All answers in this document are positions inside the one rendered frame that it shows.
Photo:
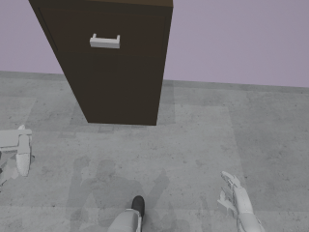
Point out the handle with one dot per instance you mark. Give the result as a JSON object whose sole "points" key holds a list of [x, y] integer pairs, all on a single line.
{"points": [[106, 43]]}

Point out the right robot forearm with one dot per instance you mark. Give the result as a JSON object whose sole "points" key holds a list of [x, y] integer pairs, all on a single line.
{"points": [[247, 222]]}

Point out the right robot hand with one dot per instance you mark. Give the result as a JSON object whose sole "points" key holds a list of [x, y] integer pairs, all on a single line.
{"points": [[239, 201]]}

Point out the cabinet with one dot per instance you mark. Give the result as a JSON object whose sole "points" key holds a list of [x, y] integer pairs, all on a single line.
{"points": [[111, 88]]}

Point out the left robot hand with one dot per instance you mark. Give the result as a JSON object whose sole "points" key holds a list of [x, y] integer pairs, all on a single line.
{"points": [[15, 141]]}

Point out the left robot thigh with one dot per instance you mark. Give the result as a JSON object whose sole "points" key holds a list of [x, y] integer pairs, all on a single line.
{"points": [[126, 222]]}

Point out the drawer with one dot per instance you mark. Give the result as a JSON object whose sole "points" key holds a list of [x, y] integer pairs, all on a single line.
{"points": [[71, 30]]}

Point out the left robot foot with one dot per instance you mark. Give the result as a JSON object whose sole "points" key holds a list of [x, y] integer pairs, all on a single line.
{"points": [[138, 204]]}

